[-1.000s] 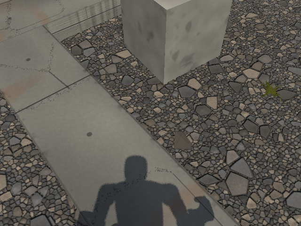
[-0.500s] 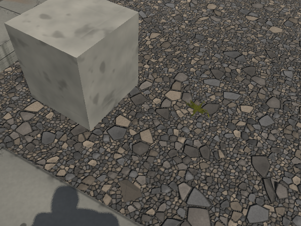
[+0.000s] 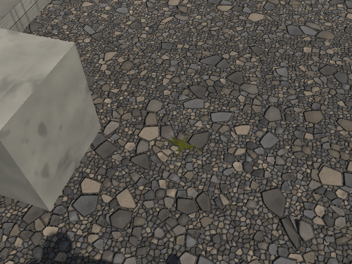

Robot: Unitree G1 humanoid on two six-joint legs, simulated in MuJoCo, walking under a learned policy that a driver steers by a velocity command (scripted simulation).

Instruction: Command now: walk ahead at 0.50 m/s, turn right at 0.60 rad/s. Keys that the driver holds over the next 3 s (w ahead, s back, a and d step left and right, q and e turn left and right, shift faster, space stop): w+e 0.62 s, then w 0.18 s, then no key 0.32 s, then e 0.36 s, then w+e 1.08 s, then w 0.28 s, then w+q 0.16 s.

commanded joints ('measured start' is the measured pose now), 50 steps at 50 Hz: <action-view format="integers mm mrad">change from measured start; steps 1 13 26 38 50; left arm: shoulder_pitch -40 125 387 -233 54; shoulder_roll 168 168 35 -35 107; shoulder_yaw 46 42 -2 8 39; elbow -67 39 144 -50 61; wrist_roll -7 -7 -44 1 30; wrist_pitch -12 4 -22 0 -1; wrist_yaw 30 111 48 22 16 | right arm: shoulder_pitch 18 -269 415 294 417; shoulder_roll -54 -29 -176 -35 -23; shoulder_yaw -13 -3 -71 -6 2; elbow -53 -134 167 252 269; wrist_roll -19 -31 -12 8 10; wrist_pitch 9 -78 0 -19 -1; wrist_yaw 3 97 78 -24 31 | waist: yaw -36 58 -24 -48 63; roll -39 -129 342 13 -102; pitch -57 36 -257 45 -496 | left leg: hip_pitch -39 -100 986 538 53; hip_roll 16 -57 277 170 -77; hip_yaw -8 -50 -321 24 -65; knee -184 -426 -526 -895 214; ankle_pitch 123 713 864 715 -385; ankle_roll -17 36 22 108 6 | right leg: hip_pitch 30 -33 -765 -516 645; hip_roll -245 -192 -81 -131 -501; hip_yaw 286 415 139 44 440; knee -177 56 1575 356 47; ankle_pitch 331 -149 -450 278 993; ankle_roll -199 -146 150 71 -322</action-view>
